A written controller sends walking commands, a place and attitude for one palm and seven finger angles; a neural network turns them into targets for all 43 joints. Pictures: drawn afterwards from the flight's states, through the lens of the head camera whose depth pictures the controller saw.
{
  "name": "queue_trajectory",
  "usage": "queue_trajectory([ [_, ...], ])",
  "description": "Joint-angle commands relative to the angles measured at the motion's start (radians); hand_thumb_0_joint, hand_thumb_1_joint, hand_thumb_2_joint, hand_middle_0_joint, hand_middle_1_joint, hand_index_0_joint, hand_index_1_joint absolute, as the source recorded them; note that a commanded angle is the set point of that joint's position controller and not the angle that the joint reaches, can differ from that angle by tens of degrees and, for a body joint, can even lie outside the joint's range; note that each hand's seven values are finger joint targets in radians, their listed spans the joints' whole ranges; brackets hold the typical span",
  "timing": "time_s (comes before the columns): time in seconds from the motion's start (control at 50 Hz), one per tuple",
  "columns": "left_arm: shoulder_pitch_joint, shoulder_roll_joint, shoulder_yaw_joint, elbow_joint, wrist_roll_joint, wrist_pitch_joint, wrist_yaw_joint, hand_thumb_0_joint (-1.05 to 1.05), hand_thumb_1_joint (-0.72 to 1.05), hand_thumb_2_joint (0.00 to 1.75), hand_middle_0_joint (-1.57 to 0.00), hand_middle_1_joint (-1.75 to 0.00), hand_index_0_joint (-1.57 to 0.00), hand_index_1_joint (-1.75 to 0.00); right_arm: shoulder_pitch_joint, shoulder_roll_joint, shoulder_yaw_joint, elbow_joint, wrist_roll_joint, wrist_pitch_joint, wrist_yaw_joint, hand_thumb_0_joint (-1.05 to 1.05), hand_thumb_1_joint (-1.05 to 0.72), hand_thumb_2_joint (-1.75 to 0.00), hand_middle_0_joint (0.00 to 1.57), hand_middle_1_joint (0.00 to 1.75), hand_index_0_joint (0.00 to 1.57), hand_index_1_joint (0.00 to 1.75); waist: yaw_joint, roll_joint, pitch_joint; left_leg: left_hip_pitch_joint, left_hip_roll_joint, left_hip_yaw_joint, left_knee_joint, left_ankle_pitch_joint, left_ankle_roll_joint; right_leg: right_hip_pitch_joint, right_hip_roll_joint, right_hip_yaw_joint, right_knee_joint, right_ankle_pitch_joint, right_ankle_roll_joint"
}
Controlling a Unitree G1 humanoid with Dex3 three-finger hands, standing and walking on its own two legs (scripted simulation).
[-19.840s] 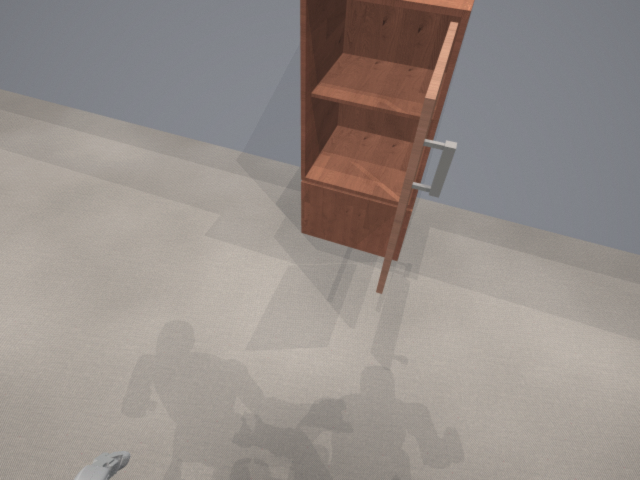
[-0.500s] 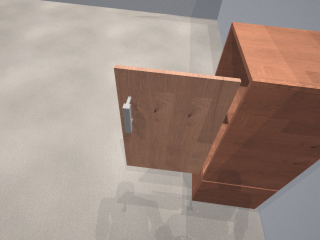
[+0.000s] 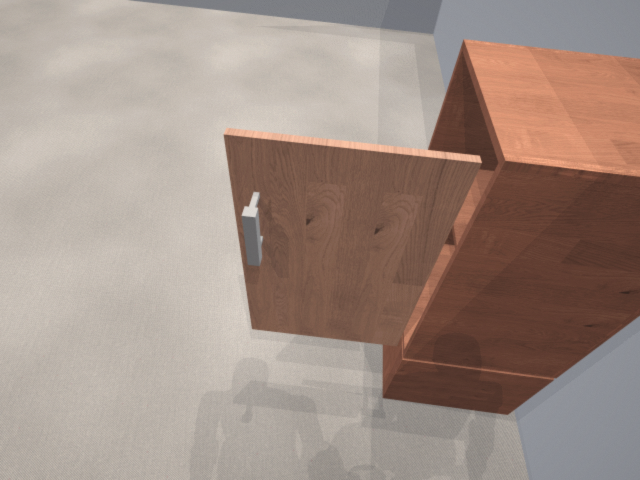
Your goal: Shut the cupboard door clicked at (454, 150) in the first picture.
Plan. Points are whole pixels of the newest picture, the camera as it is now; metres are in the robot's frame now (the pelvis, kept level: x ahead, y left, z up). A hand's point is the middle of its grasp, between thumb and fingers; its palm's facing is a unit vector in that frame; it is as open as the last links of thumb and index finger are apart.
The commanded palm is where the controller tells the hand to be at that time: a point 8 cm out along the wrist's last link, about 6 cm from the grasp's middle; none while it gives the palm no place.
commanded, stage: look again from close up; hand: left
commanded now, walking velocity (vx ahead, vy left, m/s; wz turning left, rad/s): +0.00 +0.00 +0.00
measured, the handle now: (255, 229) +0.51 +0.15 -0.03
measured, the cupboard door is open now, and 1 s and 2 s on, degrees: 91 91 91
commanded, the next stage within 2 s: shuffle to correct the standing spot in 0.10 s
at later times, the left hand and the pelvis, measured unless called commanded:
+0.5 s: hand out of the picture -0.01 +0.14 -0.19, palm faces +0.03 -0.99 -0.14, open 7.3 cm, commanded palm none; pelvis +0.03 -0.02 -0.01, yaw -1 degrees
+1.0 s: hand out of the picture +0.02 +0.17 -0.19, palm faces +0.02 -0.98 -0.22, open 7.3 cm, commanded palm none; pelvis +0.00 -0.01 -0.01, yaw +0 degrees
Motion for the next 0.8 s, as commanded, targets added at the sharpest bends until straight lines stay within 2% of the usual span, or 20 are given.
queue_trajectory([
  [0.0, 0.088, 0.066, 0.013, -0.017, -0.002, -0.015, 0.002, 0.00, 0.90, 0.90, -0.20, -0.30, -0.20, -0.30, 0.065, -0.107, -0.021, -0.025, -0.002, -0.010, -0.009, 0.00, -0.90, -0.90, 0.20, 0.30, 0.20, 0.30, 0.001, 0.036, 0.039, -0.072, 0.150, -0.143, -0.112, 0.178, -0.032, 0.008, -0.062, 0.056, -0.041, 0.111, -0.060],
  [0.18, 0.096, 0.061, 0.012, -0.015, -0.001, -0.016, 0.002, 0.00, 0.90, 0.90, -0.20, -0.30, -0.20, -0.30, 0.074, -0.101, -0.020, -0.021, -0.002, -0.012, -0.010, 0.00, -0.90, -0.90, 0.20, 0.30, 0.20, 0.30, 0.002, 0.038, 0.047, -0.079, 0.150, -0.141, -0.113, 0.176, -0.032, 0.005, -0.062, 0.055, -0.043, 0.108, -0.061],
  [0.22, 0.103, 0.054, 0.014, -0.012, 0.002, -0.013, -0.002, 0.00, 0.90, 0.90, -0.20, -0.30, -0.20, -0.30, 0.086, -0.107, -0.024, -0.013, -0.005, -0.007, -0.009, 0.00, -0.90, -0.90, 0.20, 0.30, 0.20, 0.30, -0.003, 0.044, 0.044, -0.071, 0.161, -0.159, -0.140, 0.001, -0.026, -0.011, -0.046, 0.033, -0.023, -0.001, -0.062],
  [0.28, 0.088, 0.043, 0.018, -0.023, 0.014, -0.004, -0.013, 0.00, 0.90, 0.90, -0.20, -0.30, -0.20, -0.30, 0.095, -0.133, -0.039, -0.016, -0.011, 0.005, -0.008, 0.00, -0.90, -0.90, 0.20, 0.30, 0.20, 0.30, -0.011, 0.081, 0.113, -0.131, 0.203, -0.228, -0.221, -0.289, -0.001, -0.082, -0.006, -0.012, 0.044, -0.126, -0.065],
  [0.32, 0.091, 0.037, 0.021, -0.032, 0.020, -0.004, -0.017, 0.00, 0.90, 0.90, -0.20, -0.30, -0.20, -0.30, 0.103, -0.137, -0.046, -0.021, -0.013, 0.008, -0.008, 0.00, -0.90, -0.90, 0.20, 0.30, 0.20, 0.30, -0.008, 0.101, 0.151, -0.157, 0.226, -0.265, -0.243, -0.363, 0.019, -0.120, 0.006, -0.026, 0.075, -0.148, -0.068],
  [0.36, 0.100, 0.035, 0.023, -0.033, 0.019, -0.008, -0.022, 0.00, 0.90, 0.90, -0.20, -0.30, -0.20, -0.30, 0.107, -0.132, -0.047, -0.025, -0.013, 0.004, -0.009, 0.00, -0.90, -0.90, 0.20, 0.30, 0.20, 0.30, -0.006, 0.097, 0.151, -0.140, 0.230, -0.269, -0.221, -0.322, 0.034, -0.136, 0.006, -0.020, 0.083, -0.134, -0.076],
  [0.38, 0.105, 0.033, 0.024, -0.034, 0.018, -0.012, -0.023, 0.00, 0.90, 0.90, -0.20, -0.30, -0.20, -0.30, 0.114, -0.126, -0.046, -0.026, -0.014, 0.000, -0.011, 0.00, -0.90, -0.90, 0.20, 0.30, 0.20, 0.30, -0.006, 0.092, 0.139, -0.122, 0.230, -0.261, -0.198, -0.262, 0.037, -0.135, 0.005, -0.017, 0.082, -0.114, -0.080],
  [0.42, 0.125, 0.026, 0.023, -0.028, 0.011, -0.021, -0.018, 0.00, 0.90, 0.90, -0.20, -0.30, -0.20, -0.30, 0.118, -0.103, -0.036, -0.027, -0.011, -0.009, -0.015, 0.00, -0.90, -0.90, 0.20, 0.30, 0.20, 0.30, 0.005, 0.071, 0.113, -0.123, 0.203, -0.216, -0.131, -0.043, 0.027, -0.078, -0.013, 0.011, 0.049, -0.021, -0.084],
  [0.46, 0.161, 0.036, 0.024, -0.011, 0.004, -0.028, -0.009, 0.00, 0.90, 0.90, -0.20, -0.30, -0.20, -0.30, 0.115, -0.078, -0.025, -0.025, -0.008, -0.018, -0.020, 0.00, -0.90, -0.90, 0.20, 0.30, 0.20, 0.30, 0.013, 0.028, 0.071, -0.116, 0.153, -0.126, -0.026, 0.231, -0.001, 0.005, -0.047, 0.049, 0.040, 0.191, -0.091],
  [0.48, 0.178, 0.047, 0.024, -0.003, 0.001, -0.032, -0.003, 0.00, 0.90, 0.90, -0.20, -0.30, -0.20, -0.30, 0.120, -0.071, -0.021, -0.024, -0.007, -0.021, -0.023, 0.00, -0.90, -0.90, 0.20, 0.30, 0.20, 0.30, 0.011, 0.000, 0.037, -0.107, 0.134, -0.099, 0.018, 0.330, -0.018, 0.047, -0.069, 0.067, 0.051, 0.378, -0.094],
  [0.52, 0.181, 0.068, 0.022, -0.004, -0.008, -0.040, 0.006, 0.00, 0.90, 0.90, -0.20, -0.30, -0.20, -0.30, 0.128, -0.062, -0.020, -0.023, -0.002, -0.021, -0.030, 0.00, -0.90, -0.90, 0.20, 0.30, 0.20, 0.30, 0.003, -0.027, -0.017, -0.077, 0.128, -0.088, 0.024, 0.417, -0.044, 0.103, -0.104, 0.074, 0.062, 0.693, -0.090],
  [0.56, 0.167, 0.092, 0.030, -0.022, -0.010, -0.038, 0.014, 0.00, 0.90, 0.90, -0.20, -0.30, -0.20, -0.30, 0.124, -0.072, -0.027, -0.032, 0.003, -0.013, -0.033, 0.00, -0.90, -0.90, 0.20, 0.30, 0.20, 0.30, 0.003, -0.027, -0.040, -0.074, 0.128, -0.080, 0.032, 0.451, -0.056, 0.128, -0.123, 0.076, 0.097, 0.836, -0.090],
  [0.66, 0.140, 0.129, 0.056, -0.066, -0.004, -0.022, 0.023, 0.00, 0.90, 0.90, -0.20, -0.30, -0.20, -0.30, 0.104, -0.094, -0.055, -0.069, -0.002, 0.011, -0.034, 0.00, -0.90, -0.90, 0.20, 0.30, 0.20, 0.30, 0.008, 0.004, -0.090, -0.064, 0.132, -0.059, 0.113, 0.496, -0.062, 0.106, -0.149, 0.099, 0.150, 0.830, -0.112],
  [0.7, 0.129, 0.138, 0.060, -0.076, -0.001, -0.016, 0.022, 0.00, 0.90, 0.90, -0.20, -0.30, -0.20, -0.30, 0.082, -0.091, -0.060, -0.082, -0.002, 0.020, -0.029, 0.00, -0.90, -0.90, 0.20, 0.30, 0.20, 0.30, 0.011, -0.024, -0.097, -0.082, 0.120, -0.046, 0.146, 0.387, -0.068, 0.099, -0.174, 0.116, 0.133, 0.801, -0.129],
  [0.74, 0.095, 0.134, 0.057, -0.082, 0.001, -0.009, 0.018, 0.00, 0.90, 0.90, -0.20, -0.30, -0.20, -0.30, 0.061, -0.075, -0.060, -0.090, -0.001, 0.027, -0.023, 0.00, -0.90, -0.90, 0.20, 0.30, 0.20, 0.30, 0.005, -0.043, -0.064, -0.090, 0.108, -0.049, 0.140, 0.249, -0.070, 0.053, -0.189, 0.132, 0.093, 0.693, -0.147],
  [0.76, 0.079, 0.130, 0.056, -0.091, 0.003, -0.007, 0.016, 0.00, 0.90, 0.90, -0.20, -0.30, -0.20, -0.30, 0.054, -0.068, -0.060, -0.095, -0.002, 0.030, -0.019, 0.00, -0.90, -0.90, 0.20, 0.30, 0.20, 0.30, 0.001, -0.042, -0.050, -0.085, 0.107, -0.052, 0.121, 0.205, -0.071, 0.021, -0.188, 0.133, 0.077, 0.611, -0.145],
  [0.78, 0.054, 0.128, 0.051, -0.099, 0.003, -0.003, 0.014, 0.00, 0.90, 0.90, -0.20, -0.30, -0.20, -0.30, 0.047, -0.068, -0.057, -0.099, -0.002, 0.032, -0.016, 0.00, -0.90, -0.90, 0.20, 0.30, 0.20, 0.30, -0.006, -0.035, -0.032, -0.072, 0.114, -0.064, 0.089, 0.187, -0.068, -0.022, -0.175, 0.127, 0.061, 0.471, -0.139],
])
